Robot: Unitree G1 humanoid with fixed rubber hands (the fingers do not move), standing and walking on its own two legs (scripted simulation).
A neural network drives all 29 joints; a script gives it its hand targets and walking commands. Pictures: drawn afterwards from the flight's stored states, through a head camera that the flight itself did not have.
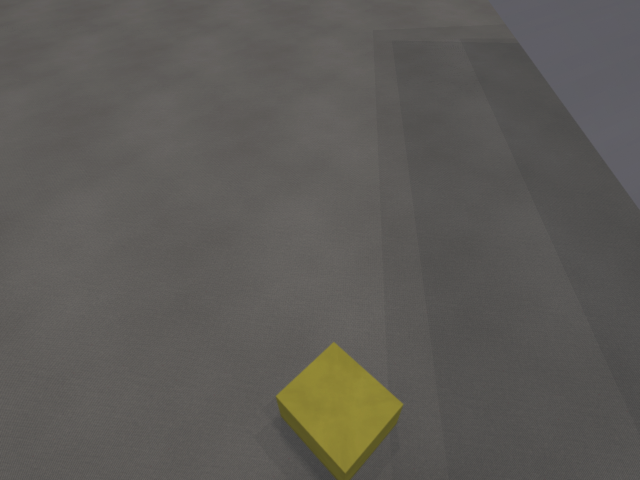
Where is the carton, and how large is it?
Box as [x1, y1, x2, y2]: [276, 342, 402, 479]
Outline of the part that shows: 333,342 276,395 281,416 336,479 350,479 396,423 402,403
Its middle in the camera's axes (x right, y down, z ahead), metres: +0.05 +0.50 +1.10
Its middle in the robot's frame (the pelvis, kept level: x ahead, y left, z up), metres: +0.46 -0.01 -0.67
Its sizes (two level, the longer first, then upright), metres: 0.260 0.229 0.160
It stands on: the floor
